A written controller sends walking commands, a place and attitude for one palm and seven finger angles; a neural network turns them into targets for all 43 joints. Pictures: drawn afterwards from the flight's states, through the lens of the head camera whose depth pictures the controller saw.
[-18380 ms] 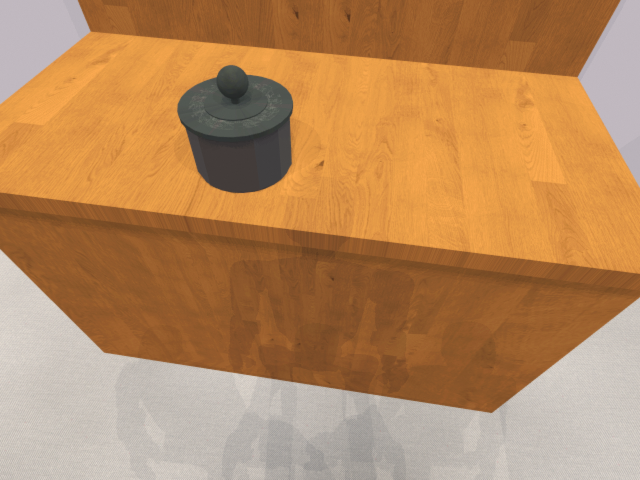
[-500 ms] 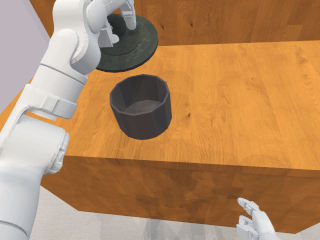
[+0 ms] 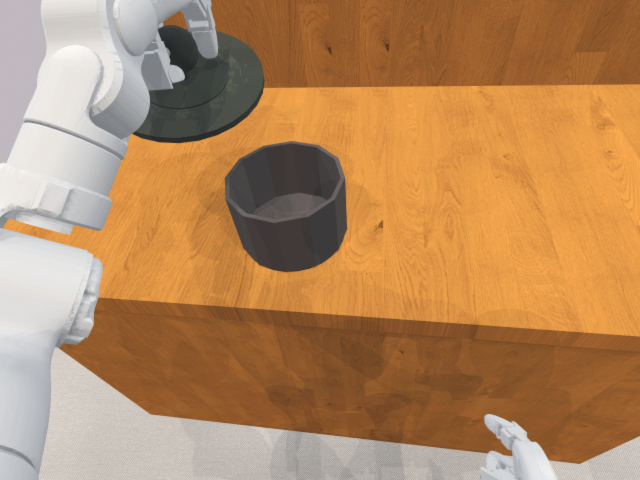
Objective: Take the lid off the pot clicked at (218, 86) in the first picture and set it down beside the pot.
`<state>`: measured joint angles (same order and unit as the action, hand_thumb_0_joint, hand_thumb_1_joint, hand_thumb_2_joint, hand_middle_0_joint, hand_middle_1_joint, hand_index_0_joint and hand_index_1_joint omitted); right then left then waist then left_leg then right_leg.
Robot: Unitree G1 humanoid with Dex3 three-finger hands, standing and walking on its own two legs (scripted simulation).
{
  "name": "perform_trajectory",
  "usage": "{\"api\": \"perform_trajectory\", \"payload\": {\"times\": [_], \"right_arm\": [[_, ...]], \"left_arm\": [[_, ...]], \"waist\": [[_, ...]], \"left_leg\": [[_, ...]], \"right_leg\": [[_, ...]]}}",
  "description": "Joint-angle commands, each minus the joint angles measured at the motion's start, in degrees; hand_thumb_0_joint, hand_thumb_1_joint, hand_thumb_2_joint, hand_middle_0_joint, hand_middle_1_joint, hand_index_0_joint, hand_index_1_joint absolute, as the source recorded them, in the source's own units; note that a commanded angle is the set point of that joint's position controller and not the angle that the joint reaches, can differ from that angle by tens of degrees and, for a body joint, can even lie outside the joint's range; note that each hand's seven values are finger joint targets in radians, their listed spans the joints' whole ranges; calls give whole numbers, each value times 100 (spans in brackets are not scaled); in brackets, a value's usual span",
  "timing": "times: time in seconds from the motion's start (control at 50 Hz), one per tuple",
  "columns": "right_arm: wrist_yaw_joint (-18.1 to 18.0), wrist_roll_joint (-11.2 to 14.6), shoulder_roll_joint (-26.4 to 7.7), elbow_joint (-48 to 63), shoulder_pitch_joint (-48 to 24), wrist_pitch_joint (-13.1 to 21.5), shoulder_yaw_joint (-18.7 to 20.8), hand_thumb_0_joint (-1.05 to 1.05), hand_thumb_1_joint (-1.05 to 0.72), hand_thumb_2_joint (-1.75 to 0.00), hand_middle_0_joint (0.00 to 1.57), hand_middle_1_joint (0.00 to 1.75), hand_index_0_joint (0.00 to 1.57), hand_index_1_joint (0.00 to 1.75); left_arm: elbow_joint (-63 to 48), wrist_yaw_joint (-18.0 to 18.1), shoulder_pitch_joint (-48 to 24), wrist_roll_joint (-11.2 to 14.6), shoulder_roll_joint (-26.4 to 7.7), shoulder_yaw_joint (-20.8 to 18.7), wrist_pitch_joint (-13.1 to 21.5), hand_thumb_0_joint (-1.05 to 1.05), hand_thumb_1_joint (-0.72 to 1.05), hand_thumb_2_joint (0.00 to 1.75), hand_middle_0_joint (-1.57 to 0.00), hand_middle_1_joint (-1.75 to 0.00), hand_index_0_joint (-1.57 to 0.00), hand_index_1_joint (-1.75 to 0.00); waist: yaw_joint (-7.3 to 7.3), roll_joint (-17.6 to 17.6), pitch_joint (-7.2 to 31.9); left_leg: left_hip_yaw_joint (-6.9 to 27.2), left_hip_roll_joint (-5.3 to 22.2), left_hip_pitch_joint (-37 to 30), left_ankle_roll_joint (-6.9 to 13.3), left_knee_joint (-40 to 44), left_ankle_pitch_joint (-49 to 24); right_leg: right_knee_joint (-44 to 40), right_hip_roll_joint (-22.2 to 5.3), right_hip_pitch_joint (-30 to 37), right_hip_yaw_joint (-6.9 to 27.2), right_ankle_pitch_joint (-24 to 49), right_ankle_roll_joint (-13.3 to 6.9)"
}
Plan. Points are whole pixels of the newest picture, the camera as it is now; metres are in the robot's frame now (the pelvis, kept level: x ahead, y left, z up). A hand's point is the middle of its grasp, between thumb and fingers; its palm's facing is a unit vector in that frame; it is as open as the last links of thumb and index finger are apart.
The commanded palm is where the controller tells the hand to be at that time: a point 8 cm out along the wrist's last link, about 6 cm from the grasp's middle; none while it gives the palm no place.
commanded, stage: move the lid sideways beside the pot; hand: left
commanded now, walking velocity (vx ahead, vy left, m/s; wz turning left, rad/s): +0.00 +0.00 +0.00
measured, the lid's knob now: (174, 50) +0.48 +0.16 +0.30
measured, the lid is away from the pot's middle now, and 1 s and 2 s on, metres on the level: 0.10 0.21 0.22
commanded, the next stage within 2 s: lower the lid onto the table in 1.22 s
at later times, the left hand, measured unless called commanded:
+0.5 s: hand (116, 56) +0.46 +0.21 +0.31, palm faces -0.10 -0.01 -0.99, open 7.3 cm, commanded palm +0.43 +0.22 +0.39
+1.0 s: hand (62, 55) +0.46 +0.27 +0.31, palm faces -0.08 -0.01 -1.00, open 7.3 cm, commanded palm +0.43 +0.27 +0.39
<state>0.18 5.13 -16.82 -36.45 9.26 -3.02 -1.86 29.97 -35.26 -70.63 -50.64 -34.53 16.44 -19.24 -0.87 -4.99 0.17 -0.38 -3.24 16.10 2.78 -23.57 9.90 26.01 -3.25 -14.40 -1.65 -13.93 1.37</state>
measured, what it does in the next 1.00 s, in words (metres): stands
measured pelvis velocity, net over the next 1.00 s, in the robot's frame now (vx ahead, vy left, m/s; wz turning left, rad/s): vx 0.01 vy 0.01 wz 0.01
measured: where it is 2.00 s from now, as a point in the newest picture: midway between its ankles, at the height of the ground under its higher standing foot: outside the picture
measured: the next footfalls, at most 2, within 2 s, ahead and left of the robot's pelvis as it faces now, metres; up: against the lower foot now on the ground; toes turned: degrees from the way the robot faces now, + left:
none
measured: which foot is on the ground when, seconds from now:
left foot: down 0.00-1.00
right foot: down 0.00-1.00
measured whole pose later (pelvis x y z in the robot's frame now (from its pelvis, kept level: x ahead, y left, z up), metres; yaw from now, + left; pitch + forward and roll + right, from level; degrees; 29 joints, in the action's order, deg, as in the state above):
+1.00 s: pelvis +0.01 +0.01 +0.00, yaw +0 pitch +5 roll +0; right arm 0.0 5.5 -17.5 -35.4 11.1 -7.0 -1.2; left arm 34.3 -37.4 -68.4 -53.7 -46.4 6.8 -13.2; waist -1.8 -4.7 -0.6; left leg 0.3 -3.0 18.0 3.2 -23.9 10.6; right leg 22.9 -2.8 -14.5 -2.3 -13.0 1.7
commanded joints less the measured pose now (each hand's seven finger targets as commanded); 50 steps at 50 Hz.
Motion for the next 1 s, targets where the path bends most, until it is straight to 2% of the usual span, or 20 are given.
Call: {"api": "perform_trajectory", "payload": {"times": [0.0,0.02,0.06,0.12,0.18,0.22,0.28,0.32,0.38,0.42,0.5,0.52,0.62,0.64,0.72,0.76,0.82,0.88,0.92,0.98], "right_arm": [[-45,-1,-701,789,-447,239,239,0,-90,-90,20,30,20,30],[-45,13,-639,837,-482,241,196,0,-90,-90,20,30,20,30],[-68,37,-574,892,-586,295,195,0,-90,-90,20,30,20,30],[-60,-20,-669,822,-353,272,231,0,-90,-90,20,30,20,30],[-87,8,-662,822,-396,215,234,0,-90,-90,20,30,20,30],[-49,-17,-677,903,-338,236,260,0,-90,-90,20,30,20,30],[-74,32,-666,838,-339,127,256,0,-90,-90,20,30,20,30],[-56,-7,-701,904,-272,143,270,0,-90,-90,20,30,20,30],[-103,46,-671,836,-313,66,255,0,-90,-90,20,30,20,30],[-91,24,-723,838,-175,85,269,0,-90,-90,20,30,20,30],[-105,37,-745,842,-168,112,287,0,-90,-90,20,30,20,30],[-105,15,-690,821,-109,119,271,0,-90,-90,20,30,20,30],[-90,-7,-743,787,-40,68,282,0,-90,-90,20,30,20,30],[-101,-19,-771,748,-92,-2,293,0,-90,-90,20,30,20,30],[-59,10,-763,835,-59,-57,298,0,-90,-90,20,30,20,30],[-80,39,-765,793,-84,-110,287,0,-90,-90,20,30,20,30],[-50,5,-780,885,-74,-107,309,0,-90,-90,20,30,20,30],[-90,27,-776,821,-72,-175,311,0,-90,-90,20,30,20,30],[-48,28,-788,917,-79,-167,307,0,-90,-90,20,30,20,30],[-92,37,-783,820,-76,-218,311,0,-90,-90,20,30,20,30]], "left_arm": [[-796,409,-3361,-108,-1580,-1018,122,0,46,127,-95,-73,-100,-77],[-912,419,-3702,-288,-1829,-1140,133,0,46,127,-95,-73,-100,-77],[-1160,407,-4023,-277,-1543,-906,175,0,46,127,-95,-73,-100,-77],[-975,435,-3813,-356,-2197,-1415,235,0,46,127,-95,-73,-100,-77],[-595,353,-3753,-369,-2003,-1244,205,0,46,127,-95,-73,-100,-77],[-1055,390,-3699,-385,-2342,-1503,322,0,46,127,-95,-73,-100,-77],[-457,292,-3613,-390,-1925,-1135,240,0,46,127,-95,-73,-100,-77],[-890,338,-3553,-416,-2409,-1500,346,0,46,127,-95,-73,-100,-77],[-466,248,-3697,-430,-2002,-1101,295,0,46,127,-95,-73,-100,-77],[-737,307,-3727,-438,-2439,-1398,392,0,46,127,-95,-73,-100,-77],[-973,305,-3788,-274,-2038,-1012,486,0,46,127,-95,-73,-100,-77],[-939,342,-3898,-436,-2381,-1310,481,0,46,127,-95,-73,-100,-77],[-734,307,-3633,-475,-2719,-1610,523,0,46,127,-95,-73,-100,-77],[-264,266,-3501,-525,-2755,-1672,465,0,46,127,-95,-73,-100,-77],[-832,280,-3556,-503,-2826,-1621,544,0,46,127,-95,-73,-100,-77],[-438,244,-3454,-546,-2734,-1544,491,0,46,127,-95,-73,-100,-77],[-1101,260,-3502,-528,-3141,-1861,608,0,46,127,-95,-73,-100,-77],[-514,184,-3290,-530,-2981,-1758,552,0,46,127,-95,-73,-100,-77],[-1169,229,-3368,-494,-3296,-1945,683,0,46,127,-95,-73,-100,-77],[-617,172,-3162,-514,-3132,-1859,636,0,46,127,-95,-73,-100,-77]], "waist": [[-79,517,2425],[-10,418,2594],[-57,368,2620],[20,368,2841],[-33,546,2512],[44,379,3027],[-88,557,2413],[13,373,2893],[-152,477,2388],[-83,337,2734],[-220,-90,2786],[-136,-97,2929],[-89,115,2962],[-122,349,2604],[-89,73,3022],[-136,172,2676],[-43,-76,3194],[-113,219,2718],[-29,-137,3200],[-111,108,2684]], "left_leg": [[272,41,-1488,93,13,-1334],[226,29,-1399,82,127,-1244],[271,29,-1553,91,68,-1330],[257,29,-1492,82,76,-1441],[235,25,-1348,116,56,-1329],[228,19,-1542,120,4,-1747],[228,38,-1376,132,19,-1435],[226,25,-1517,141,-17,-1820],[214,31,-1444,146,-19,-1504],[230,25,-1521,137,-1,-1616],[324,37,-1867,118,-160,-2042],[318,40,-1851,110,-90,-2027],[310,41,-1737,119,-136,-2480],[276,34,-1510,149,-160,-2138],[268,53,-1764,126,-154,-2586],[265,65,-1639,141,-170,-2515],[288,76,-1914,143,-206,-2965],[281,64,-1690,174,-208,-2557],[303,77,-1913,142,-206,-3012],[321,91,-1758,158,-210,-2579]], "right_leg": [[-264,267,221,-130,1392,-402],[-236,339,364,-119,1300,-395],[-175,323,270,-152,1322,-413],[-206,345,483,-103,1409,-405],[-234,326,379,-145,1455,-398],[-192,333,631,-62,1677,-392],[-268,346,276,-176,1484,-384],[-238,353,563,-93,1698,-385],[-303,359,214,-179,1517,-375],[-304,380,411,-137,1549,-376],[-302,333,195,-141,1637,-405],[-306,416,267,-143,1537,-401],[-281,395,468,-131,1930,-398],[-326,378,401,-168,1924,-406],[-297,396,487,-130,1969,-379],[-289,379,334,-189,1980,-394],[-290,400,527,-103,2068,-375],[-352,397,347,-187,1930,-377],[-300,409,520,-126,2011,-371],[-368,414,236,-217,1758,-385]]}}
